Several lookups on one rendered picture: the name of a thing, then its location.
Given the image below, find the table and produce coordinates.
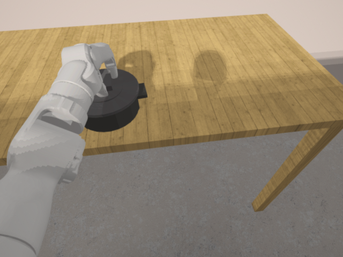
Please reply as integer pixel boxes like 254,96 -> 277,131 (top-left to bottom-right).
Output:
0,14 -> 343,212

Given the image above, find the lid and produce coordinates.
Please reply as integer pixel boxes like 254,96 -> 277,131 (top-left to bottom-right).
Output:
87,69 -> 139,118

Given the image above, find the left robot hand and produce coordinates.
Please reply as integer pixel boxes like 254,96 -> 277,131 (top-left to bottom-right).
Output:
90,42 -> 118,97

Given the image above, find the left robot forearm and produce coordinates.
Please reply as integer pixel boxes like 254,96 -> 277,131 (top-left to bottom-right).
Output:
7,43 -> 102,169

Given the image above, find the pot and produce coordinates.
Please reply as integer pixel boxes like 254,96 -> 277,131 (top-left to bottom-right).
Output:
85,83 -> 147,132

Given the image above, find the knob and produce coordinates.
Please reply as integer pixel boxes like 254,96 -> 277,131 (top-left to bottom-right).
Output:
101,73 -> 113,91

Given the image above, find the left robot upper arm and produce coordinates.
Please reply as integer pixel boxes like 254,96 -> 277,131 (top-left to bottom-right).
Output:
0,119 -> 86,257

